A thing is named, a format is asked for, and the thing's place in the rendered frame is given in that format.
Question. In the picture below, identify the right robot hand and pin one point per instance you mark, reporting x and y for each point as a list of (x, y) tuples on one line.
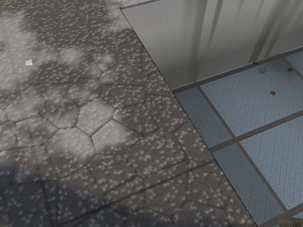
[(290, 222)]

